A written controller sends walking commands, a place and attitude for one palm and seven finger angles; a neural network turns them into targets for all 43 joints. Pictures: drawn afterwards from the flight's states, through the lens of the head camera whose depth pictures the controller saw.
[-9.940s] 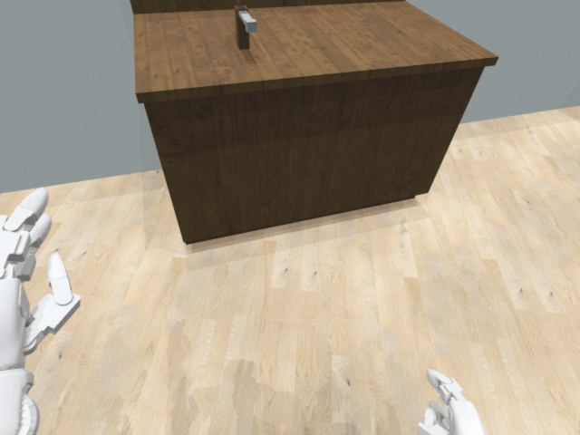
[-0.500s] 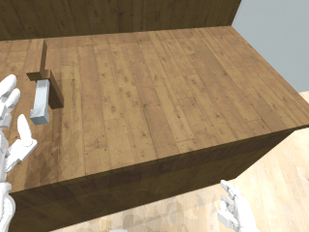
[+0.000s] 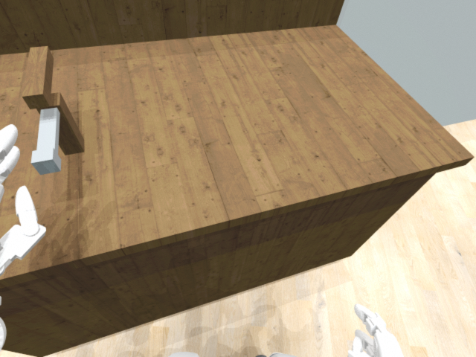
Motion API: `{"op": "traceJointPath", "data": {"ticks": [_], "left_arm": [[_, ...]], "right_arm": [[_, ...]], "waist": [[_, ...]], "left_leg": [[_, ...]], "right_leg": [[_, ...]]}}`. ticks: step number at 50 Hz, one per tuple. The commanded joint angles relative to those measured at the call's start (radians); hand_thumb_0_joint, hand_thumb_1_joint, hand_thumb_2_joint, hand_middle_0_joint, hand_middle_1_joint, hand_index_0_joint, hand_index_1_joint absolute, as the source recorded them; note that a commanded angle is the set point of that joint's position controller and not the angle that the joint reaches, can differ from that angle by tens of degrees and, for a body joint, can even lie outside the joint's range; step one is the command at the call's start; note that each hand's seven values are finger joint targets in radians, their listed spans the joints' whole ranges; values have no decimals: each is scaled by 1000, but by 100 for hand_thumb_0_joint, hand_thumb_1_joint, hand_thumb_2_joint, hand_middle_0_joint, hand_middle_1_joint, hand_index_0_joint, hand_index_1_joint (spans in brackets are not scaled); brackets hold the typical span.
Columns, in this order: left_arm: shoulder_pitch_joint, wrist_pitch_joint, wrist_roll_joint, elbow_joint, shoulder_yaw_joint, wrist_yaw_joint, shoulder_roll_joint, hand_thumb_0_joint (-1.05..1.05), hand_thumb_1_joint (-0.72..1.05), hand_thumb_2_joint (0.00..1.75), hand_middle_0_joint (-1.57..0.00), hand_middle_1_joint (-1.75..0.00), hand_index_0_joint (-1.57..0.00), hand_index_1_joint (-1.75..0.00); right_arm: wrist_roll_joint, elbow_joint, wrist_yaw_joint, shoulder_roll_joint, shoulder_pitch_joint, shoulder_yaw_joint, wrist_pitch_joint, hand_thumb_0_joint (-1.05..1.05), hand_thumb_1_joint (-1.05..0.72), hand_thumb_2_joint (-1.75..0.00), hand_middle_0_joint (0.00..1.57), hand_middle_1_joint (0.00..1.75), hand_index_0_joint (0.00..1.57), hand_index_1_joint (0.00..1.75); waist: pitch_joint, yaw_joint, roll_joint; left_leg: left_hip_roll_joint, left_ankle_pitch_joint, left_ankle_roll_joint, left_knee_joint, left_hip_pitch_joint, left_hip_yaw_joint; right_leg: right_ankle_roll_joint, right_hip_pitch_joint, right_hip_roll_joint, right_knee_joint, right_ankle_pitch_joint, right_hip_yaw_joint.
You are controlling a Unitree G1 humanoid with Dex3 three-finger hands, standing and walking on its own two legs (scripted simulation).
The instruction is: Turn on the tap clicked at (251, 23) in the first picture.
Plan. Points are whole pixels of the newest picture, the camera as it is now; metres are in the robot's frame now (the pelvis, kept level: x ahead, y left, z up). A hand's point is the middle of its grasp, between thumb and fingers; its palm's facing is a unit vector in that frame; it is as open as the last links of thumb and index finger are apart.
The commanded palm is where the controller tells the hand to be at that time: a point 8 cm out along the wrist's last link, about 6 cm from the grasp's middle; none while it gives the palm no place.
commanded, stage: come to a stop and stand still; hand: left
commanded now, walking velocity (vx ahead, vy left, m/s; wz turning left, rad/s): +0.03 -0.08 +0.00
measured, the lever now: (46, 161) +0.35 +0.32 +0.12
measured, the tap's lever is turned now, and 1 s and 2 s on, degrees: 0 0 0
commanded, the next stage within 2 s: look again from close up in 0.98 s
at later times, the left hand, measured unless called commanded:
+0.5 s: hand (58, 216) +0.25 +0.24 +0.15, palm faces +0.35 -0.86 -0.36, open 7.5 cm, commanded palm +0.19 +0.27 +0.18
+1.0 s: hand (29, 198) +0.26 +0.28 +0.17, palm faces +0.39 -0.86 -0.33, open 7.5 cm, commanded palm +0.20 +0.30 +0.18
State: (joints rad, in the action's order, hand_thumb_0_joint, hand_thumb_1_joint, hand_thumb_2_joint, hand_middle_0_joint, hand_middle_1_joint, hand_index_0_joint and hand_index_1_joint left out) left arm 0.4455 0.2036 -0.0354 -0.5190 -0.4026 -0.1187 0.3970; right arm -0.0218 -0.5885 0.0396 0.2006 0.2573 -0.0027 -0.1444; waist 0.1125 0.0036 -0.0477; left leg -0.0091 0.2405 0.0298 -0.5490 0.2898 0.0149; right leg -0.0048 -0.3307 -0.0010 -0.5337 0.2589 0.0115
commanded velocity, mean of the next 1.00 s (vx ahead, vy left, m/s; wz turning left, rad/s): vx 0.00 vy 0.00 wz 0.00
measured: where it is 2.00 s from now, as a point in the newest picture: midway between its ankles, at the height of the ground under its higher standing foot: outside the picture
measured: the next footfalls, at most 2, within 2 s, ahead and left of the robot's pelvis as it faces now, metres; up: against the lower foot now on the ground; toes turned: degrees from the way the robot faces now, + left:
none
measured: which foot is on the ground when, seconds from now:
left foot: down 0.00-1.00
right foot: down 0.00-1.00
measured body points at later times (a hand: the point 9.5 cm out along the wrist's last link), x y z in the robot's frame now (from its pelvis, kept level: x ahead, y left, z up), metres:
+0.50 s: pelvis +0.02 +0.00 +0.01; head +0.03 +0.01 +0.46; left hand +0.22 +0.29 +0.17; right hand +0.20 -0.22 -0.06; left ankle +0.03 +0.10 -0.73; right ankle +0.07 -0.12 -0.73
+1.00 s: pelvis +0.04 +0.02 +0.01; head +0.06 +0.06 +0.45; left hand +0.23 +0.32 +0.18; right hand +0.23 -0.19 -0.06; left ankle +0.03 +0.10 -0.73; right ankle +0.07 -0.12 -0.73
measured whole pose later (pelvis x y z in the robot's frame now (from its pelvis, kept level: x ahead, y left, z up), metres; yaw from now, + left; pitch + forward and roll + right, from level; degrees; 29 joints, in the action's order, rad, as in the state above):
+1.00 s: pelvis +0.04 +0.02 +0.01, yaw +0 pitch -2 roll -2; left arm 0.41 0.21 -0.05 -0.49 -0.36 -0.11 0.37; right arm -0.01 -0.57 0.01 0.17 0.18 0.03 -0.12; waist 0.08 0.04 -0.05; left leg -0.03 0.28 0.05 -0.49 0.18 0.03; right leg -0.04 -0.20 0.02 -0.41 0.18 0.00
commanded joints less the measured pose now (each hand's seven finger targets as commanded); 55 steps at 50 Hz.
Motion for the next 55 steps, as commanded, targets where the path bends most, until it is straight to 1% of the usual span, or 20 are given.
{"op": "traceJointPath", "data": {"ticks": [1, 5, 6, 7, 8, 9, 10, 12, 15, 17, 18, 19, 21, 23, 29, 36, 38, 39, 48, 55], "left_arm": [[-66, 79, 12, -224, -94, -14, 150, 0, 90, 90, -20, -30, -20, -30], [-57, 80, 17, -179, -74, -9, 126, 0, 90, 90, -20, -30, -20, -30], [-1091, 220, 163, -457, -637, 1, 966, 0, 90, 90, -20, -30, -20, -30], [-488, 174, 33, 185, -200, 52, 289, 0, 90, 90, -20, -30, -20, -30], [-242, 123, -25, 189, -98, 51, 110, 0, 90, 90, -20, -30, -20, -30], [-277, 131, -15, 96, -59, 59, 122, 0, 90, 90, -20, -30, -20, -30], [-236, 127, -20, 60, -38, 54, 107, 0, 90, 90, -20, -30, -20, -30], [-151, 117, -11, 41, 1, 46, 76, 0, 90, 90, -20, -30, -20, -30], [-125, 95, -8, 4, -43, 28, 124, 0, 90, 90, -20, -30, -20, -30], [-147, 89, -8, -9, -82, 24, 155, 0, 90, 90, -20, -30, -20, -30], [-172, 88, -5, -57, -131, 15, 211, 0, 90, 90, -20, -30, -20, -30], [-197, 93, -7, -60, -101, 18, 167, 0, 90, 90, -20, -30, -20, -30], [-225, 102, -4, -100, -95, 13, 166, 0, 90, 90, -20, -30, -20, -30], [-253, 107, 0, -155, -113, 6, 189, 0, 90, 90, -20, -30, -20, -30], [-163, 92, -3, -121, -31, 4, 92, 0, 90, 90, -20, -30, -20, -30], [-92, 81, -8, -154, -57, 0, 117, 0, 90, 90, -20, -30, -20, -30], [-97, 81, -8, -193, -88, -4, 150, 0, 90, 90, -20, -30, -20, -30], [-82, 82, -12, -173, -65, -1, 120, 0, 90, 90, -20, -30, -20, -30], [-110, 75, -10, -209, -62, -8, 127, 0, 90, 90, -20, -30, -20, -30], [-145, 72, -5, -167, -22, -6, 98, 0, 90, 90, -20, -30, -20, -30]], "right_arm": [[-1, 157, -8, 129, -115, -44, -76, 0, -90, -90, 20, 30, 20, 30], [-1, 141, -17, 129, -99, -44, -85, 0, -90, -90, 20, 30, 20, 30], [84, 93, -9, 174, 29, -26, -143, 0, -90, -90, 20, 30, 20, 30], [18, 67, -4, 22, -74, 25, -136, 0, -90, -90, 20, 30, 20, 30], [1, 117, -17, 99, -73, -27, -135, 0, -90, -90, 20, 30, 20, 30], [3, 128, -19, 128, -59, -40, -130, 0, -90, -90, 20, 30, 20, 30], [-3, 136, -33, 125, -81, -32, -121, 0, -90, -90, 20, 30, 20, 30], [-9, 145, -48, 118, -98, -26, -111, 0, -90, -90, 20, 30, 20, 30], [-6, 161, -37, 115, -118, -22, -90, 0, -90, -90, 20, 30, 20, 30], [1, 165, -20, 109, -122, -19, -80, 0, -90, -90, 20, 30, 20, 30], [2, 160, -15, 109, -149, -14, -73, 0, -90, -90, 20, 30, 20, 30], [7, 162, -7, 107, -141, -13, -71, 0, -90, -90, 20, 30, 20, 30], [9, 166, 0, 105, -145, -10, -74, 0, -90, -90, 20, 30, 20, 30], [9, 165, -2, 104, -159, -7, -80, 0, -90, -90, 20, 30, 20, 30], [10, 152, -14, 115, -136, -26, -87, 0, -90, -90, 20, 30, 20, 30], [3, 164, -21, 120, -137, -38, -54, 0, -90, -90, 20, 30, 20, 30], [0, 166, -18, 115, -158, -32, -47, 0, -90, -90, 20, 30, 20, 30], [6, 169, -17, 116, -145, -32, -41, 0, -90, -90, 20, 30, 20, 30], [1, 171, -11, 115, -154, -32, -29, 0, -90, -90, 20, 30, 20, 30], [3, 170, -7, 118, -146, -34, -22, 0, -90, -90, 20, 30, 20, 30]], "waist": [[-169, 13, 157], [-141, 12, 163], [-77, 46, 114], [-238, 14, 15], [-277, 31, 216], [-241, 33, 277], [-189, 38, 271], [-144, 47, 113], [-146, 42, -108], [-133, 33, -155], [-139, 33, -97], [-147, 21, -39], [-145, 28, 100], [-175, 33, 151], [-231, 28, 99], [-258, 23, 84], [-254, 23, 138], [-250, 21, 131], [-233, 18, 141], [-181, 19, 136]], "left_leg": [[147, 180, 26, 230, 154, -154], [112, 246, 16, 230, 165, -123], [82, -43, 13, 45, 146, -26], [23, -17, 0, 72, -19, -60], [36, -88, -21, 152, -166, -38], [84, -46, -15, 160, -57, -43], [90, 13, -8, 184, 17, -49], [68, 133, -7, 184, 75, -28], [46, 157, -9, 146, 12, -18], [31, 152, -7, 110, -35, -8], [32, 137, -6, 119, -64, -1], [33, 139, -3, 138, -57, -8], [47, 141, 2, 183, -43, -17], [55, 99, 0, 204, -51, -23], [59, -158, -13, 159, -97, -29], [82, -372, -32, 133, -120, -43], [82, -390, -38, 142, -125, -40], [86, -388, -36, 145, -110, -49], [90, -306, -46, 165, -99, -54], [92, -109, -33, 224, -25, -75]], "right_leg": [[7, 287, 29, 59, -25, -6], [16, 266, 28, 96, 21, -32], [14, 123, 69, 142, -47, -113], [70, 63, 130, 165, -11, -106], [84, 100, 57, 92, -98, -133], [56, 135, 57, 68, -94, -102], [44, 171, 55, 65, -72, -98], [32, 179, 55, 130, 15, -118], [25, 112, 63, 238, 132, -131], [32, 28, 82, 296, 233, -168], [33, 13, 77, 296, 229, -157], [34, 29, 77, 277, 219, -143], [29, 74, 53, 243, 140, -134], [25, 135, 33, 202, 28, -102], [22, 225, 39, 155, -254, -59], [20, 262, 46, 112, -405, -29], [18, 256, 41, 102, -392, -18], [19, 260, 42, 102, -373, -10], [19, 264, 45, 111, -336, -15], [16, 270, 43, 129, -227, -19]]}}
